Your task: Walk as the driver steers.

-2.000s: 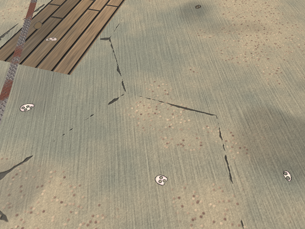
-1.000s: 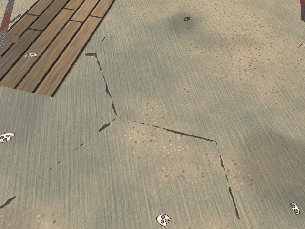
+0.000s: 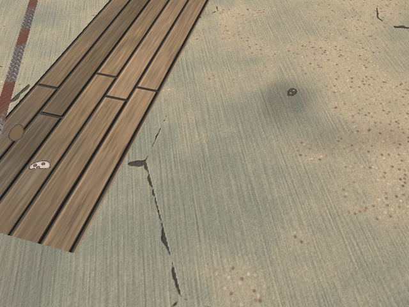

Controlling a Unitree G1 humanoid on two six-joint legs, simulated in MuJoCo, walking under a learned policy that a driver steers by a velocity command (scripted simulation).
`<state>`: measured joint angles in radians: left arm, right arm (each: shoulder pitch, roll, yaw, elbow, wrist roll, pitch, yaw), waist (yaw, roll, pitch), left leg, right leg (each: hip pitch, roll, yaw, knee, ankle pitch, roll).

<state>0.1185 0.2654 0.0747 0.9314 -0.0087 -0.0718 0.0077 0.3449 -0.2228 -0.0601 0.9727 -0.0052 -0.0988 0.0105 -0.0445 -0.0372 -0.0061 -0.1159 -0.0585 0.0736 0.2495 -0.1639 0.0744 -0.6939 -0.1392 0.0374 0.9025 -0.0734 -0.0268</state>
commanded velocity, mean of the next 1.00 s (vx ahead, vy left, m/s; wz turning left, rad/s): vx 0.50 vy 0.00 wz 0.15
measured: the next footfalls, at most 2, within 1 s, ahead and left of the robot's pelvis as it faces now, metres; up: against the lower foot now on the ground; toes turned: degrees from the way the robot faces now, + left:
right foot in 0.26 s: +0.34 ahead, -0.16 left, +0.00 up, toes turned -3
left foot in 0.82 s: +0.65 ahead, +0.09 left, +0.00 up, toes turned +9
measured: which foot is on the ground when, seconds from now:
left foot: down 0.00-0.26, up 0.28-0.80, down 0.82-1.00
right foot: up 0.00-0.24, down 0.26-0.82, up 0.84-1.00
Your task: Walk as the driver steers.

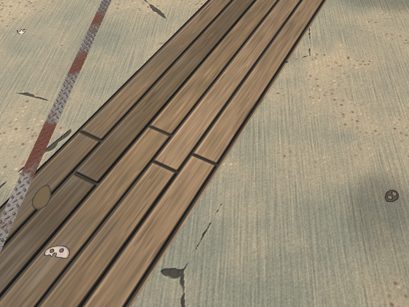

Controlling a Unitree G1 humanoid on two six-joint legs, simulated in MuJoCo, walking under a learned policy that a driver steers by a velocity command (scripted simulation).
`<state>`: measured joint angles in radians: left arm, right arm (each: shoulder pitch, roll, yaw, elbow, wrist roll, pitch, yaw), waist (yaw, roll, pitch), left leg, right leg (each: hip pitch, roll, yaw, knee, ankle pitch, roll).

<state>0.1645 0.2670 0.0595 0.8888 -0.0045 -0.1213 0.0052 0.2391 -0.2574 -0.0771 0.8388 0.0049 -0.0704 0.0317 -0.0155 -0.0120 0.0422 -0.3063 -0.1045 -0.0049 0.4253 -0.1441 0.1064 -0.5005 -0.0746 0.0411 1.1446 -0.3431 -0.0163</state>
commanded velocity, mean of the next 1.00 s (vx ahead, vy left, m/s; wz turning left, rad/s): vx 0.50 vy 0.00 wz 0.05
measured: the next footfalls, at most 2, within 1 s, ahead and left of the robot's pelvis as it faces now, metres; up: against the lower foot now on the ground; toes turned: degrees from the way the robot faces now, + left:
right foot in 0.32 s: +0.39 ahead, -0.12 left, +0.00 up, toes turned +15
left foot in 0.78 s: +0.54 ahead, +0.17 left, +0.00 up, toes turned +4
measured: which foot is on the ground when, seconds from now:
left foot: down 0.00-0.34, up 0.36-0.76, down 0.78-1.00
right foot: up 0.00-0.30, down 0.32-0.78, up 0.80-1.00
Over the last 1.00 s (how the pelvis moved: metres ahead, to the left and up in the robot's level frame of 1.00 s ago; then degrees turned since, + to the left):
0.58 0.01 -0.01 12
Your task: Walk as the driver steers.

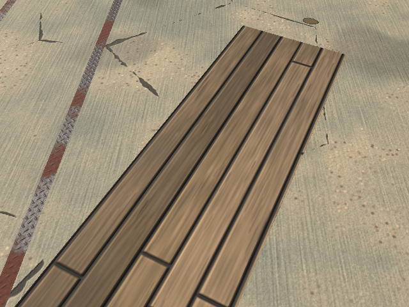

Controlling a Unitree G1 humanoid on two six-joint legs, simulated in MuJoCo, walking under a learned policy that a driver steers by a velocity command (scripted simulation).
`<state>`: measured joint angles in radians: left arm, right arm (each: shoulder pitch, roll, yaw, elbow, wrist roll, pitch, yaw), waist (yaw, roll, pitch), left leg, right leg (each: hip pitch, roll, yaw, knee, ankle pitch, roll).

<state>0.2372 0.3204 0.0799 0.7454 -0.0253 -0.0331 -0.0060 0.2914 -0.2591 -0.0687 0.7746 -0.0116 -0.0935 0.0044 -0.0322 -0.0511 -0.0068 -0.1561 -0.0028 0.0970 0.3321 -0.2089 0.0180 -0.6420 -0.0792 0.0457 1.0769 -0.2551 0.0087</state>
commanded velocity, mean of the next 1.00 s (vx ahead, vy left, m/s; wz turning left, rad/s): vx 0.50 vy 0.00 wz -0.58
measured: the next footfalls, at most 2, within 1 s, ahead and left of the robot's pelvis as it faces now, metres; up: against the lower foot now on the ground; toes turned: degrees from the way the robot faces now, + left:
right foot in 0.26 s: +0.29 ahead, -0.17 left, +0.00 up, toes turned -13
left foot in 0.74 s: +0.61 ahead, -0.06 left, +0.00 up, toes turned -30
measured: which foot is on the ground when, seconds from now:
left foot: down 0.00-0.28, up 0.30-0.72, down 0.74-1.00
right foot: up 0.00-0.24, down 0.26-0.76, up 0.78-1.00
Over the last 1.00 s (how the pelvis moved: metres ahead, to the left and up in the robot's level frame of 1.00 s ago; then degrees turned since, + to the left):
0.52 0.05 0.01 -1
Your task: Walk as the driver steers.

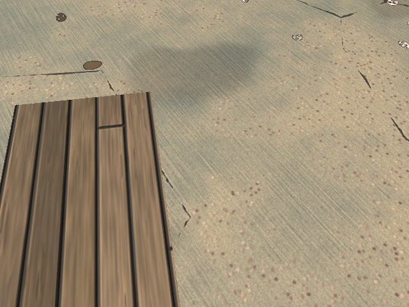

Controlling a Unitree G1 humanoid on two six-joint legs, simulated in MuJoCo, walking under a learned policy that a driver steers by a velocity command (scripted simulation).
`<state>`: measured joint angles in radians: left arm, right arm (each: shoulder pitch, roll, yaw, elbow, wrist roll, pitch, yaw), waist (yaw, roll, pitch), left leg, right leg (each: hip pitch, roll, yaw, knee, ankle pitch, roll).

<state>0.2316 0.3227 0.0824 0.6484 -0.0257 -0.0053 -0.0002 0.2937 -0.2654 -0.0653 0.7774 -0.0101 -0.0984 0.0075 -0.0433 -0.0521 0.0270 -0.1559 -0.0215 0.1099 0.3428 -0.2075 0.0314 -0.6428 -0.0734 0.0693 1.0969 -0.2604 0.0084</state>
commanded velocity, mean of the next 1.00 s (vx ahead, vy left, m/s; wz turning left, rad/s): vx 0.42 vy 0.00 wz -0.60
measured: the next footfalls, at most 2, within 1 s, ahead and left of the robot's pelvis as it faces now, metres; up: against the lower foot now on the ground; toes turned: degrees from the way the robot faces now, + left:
right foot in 0.28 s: +0.30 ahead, -0.16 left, +0.00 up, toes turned -12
left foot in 0.74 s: +0.64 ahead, -0.06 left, +0.00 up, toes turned -30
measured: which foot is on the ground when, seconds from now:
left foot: down 0.00-0.28, up 0.30-0.72, down 0.74-1.00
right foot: up 0.00-0.26, down 0.28-0.76, up 0.78-1.00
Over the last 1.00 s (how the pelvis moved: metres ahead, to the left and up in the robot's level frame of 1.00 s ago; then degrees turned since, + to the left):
0.53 -0.13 0.00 -36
